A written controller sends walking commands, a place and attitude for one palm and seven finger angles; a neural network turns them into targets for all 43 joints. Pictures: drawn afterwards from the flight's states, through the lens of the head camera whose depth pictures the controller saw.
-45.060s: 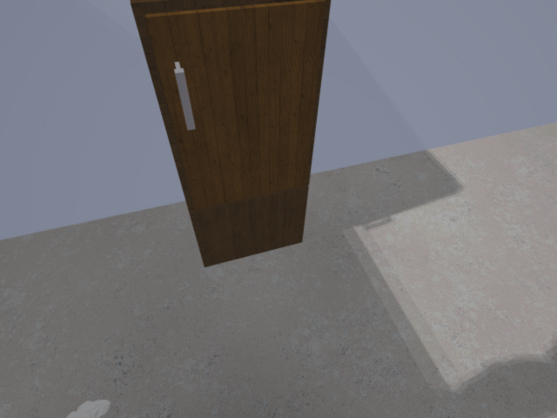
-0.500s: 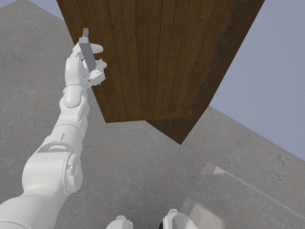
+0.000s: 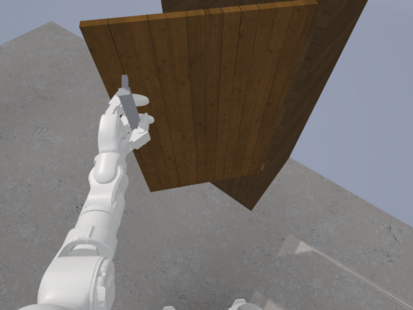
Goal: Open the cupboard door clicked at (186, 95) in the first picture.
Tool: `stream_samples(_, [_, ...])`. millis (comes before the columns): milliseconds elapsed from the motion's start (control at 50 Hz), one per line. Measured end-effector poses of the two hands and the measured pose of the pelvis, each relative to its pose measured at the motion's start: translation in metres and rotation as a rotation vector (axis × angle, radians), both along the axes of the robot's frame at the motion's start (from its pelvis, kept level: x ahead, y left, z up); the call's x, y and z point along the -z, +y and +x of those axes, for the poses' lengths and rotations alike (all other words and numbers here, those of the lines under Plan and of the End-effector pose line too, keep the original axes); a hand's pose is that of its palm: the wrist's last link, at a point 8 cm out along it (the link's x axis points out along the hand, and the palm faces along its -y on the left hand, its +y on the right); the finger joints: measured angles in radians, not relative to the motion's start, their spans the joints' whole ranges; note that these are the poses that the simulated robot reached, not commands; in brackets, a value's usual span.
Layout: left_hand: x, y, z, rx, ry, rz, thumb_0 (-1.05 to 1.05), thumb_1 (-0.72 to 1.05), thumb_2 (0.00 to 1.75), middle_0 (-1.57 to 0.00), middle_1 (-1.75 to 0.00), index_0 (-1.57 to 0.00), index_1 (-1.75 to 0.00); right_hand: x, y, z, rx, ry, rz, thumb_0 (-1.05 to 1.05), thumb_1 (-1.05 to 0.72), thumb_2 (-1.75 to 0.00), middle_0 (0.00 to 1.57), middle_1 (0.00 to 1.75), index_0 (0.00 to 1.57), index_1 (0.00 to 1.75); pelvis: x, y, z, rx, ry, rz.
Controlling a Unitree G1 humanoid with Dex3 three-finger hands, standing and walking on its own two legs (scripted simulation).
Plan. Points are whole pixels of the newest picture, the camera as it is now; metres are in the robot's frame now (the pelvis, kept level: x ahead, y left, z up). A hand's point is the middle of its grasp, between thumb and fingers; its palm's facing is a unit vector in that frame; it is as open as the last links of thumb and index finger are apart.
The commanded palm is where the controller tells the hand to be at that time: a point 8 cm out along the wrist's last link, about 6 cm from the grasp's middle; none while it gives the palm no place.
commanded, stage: pull the door open along its arc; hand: left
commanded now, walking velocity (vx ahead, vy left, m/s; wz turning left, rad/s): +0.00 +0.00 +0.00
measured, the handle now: (133, 112) +0.49 +0.14 +0.08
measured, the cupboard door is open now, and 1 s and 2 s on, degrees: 49 83 77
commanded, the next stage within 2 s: open thumb and fingers to let go in 0.84 s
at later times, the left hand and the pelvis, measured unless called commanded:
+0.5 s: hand (179, 181) +0.33 +0.04 +0.08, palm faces +0.36 -0.93 -0.03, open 5.7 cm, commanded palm +0.25 +0.08 +0.08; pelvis +0.00 -0.02 +0.01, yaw +3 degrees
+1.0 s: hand (206, 213) +0.27 +0.00 +0.09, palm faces +0.22 -0.97 -0.07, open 6.1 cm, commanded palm +0.23 +0.04 +0.08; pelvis +0.01 -0.06 +0.01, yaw +3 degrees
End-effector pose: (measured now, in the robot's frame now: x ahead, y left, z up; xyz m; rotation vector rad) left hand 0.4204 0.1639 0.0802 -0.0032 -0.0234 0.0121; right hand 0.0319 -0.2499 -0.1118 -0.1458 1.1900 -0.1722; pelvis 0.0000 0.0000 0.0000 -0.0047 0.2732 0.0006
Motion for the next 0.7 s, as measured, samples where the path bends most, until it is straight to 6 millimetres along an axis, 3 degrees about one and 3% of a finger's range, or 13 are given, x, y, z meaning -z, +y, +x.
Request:
stream_samples(80, [0.001,-0.008,-0.029,0.012,-0.005,-0.015,0.0,0.73,0.75,-0.38,-1.35,-0.37,-1.35,-0.006,0.002,0.026,-0.019,-0.076,0.009,0.01,-0.91,-0.9,0.2,0.3,0.2,0.3,-0.004,-0.001,0.003,0.004,-0.029,0.003])
stream_samples(240, [0.0,-0.041,-0.087,-0.22,0.006,-0.05,0.0,0.69,0.73,-0.39,-1.35,-0.38,-1.35,-0.018,0.014,0.094,-0.123,-0.252,0.033,0.01,-0.91,-0.9,0.2,0.3,0.2,0.3,-0.007,-0.005,0.003,-0.005,-0.076,0.012])
stream_samples(380, [-0.003,-0.068,-0.119,-0.337,0.04,-0.021,-0.01,0.69,0.75,-0.38,-1.34,-0.39,-1.35,-0.028,0.028,0.136,-0.192,-0.34,0.051,0.01,-0.91,-0.9,0.2,0.3,0.2,0.3,-0.007,-0.014,0.001,-0.035,-0.117,0.017])
stream_samples(520, [-0.006,-0.082,-0.134,-0.349,0.067,0.024,-0.01,0.71,0.77,-0.36,-1.33,-0.39,-1.35,-0.033,0.032,0.154,-0.222,-0.377,0.081,0.01,-0.91,-0.9,0.2,0.3,0.2,0.3,-0.009,-0.025,0.001,-0.056,-0.144,0.022])
stream_samples(700, [-0.009,-0.104,-0.166,-0.237,0.098,0.041,0.0,0.68,0.72,-0.35,-1.33,-0.4,-1.35,-0.033,0.022,0.153,-0.213,-0.393,0.124,0.01,-0.91,-0.9,0.2,0.3,0.2,0.3,-0.011,-0.038,0.007,-0.062,-0.176,0.029])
